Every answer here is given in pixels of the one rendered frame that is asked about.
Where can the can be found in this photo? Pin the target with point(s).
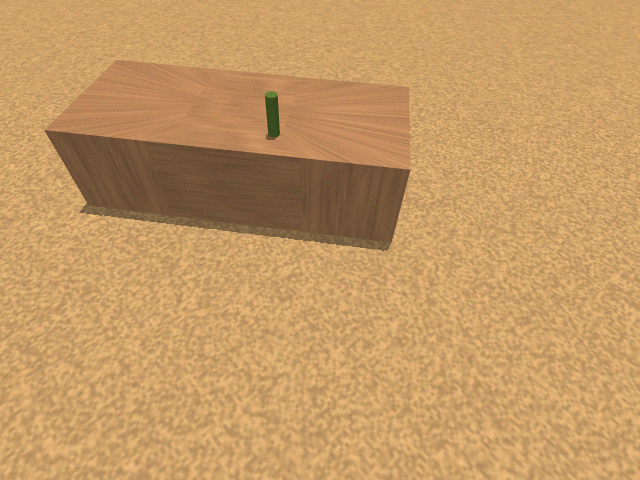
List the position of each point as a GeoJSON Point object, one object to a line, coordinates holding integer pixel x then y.
{"type": "Point", "coordinates": [272, 111]}

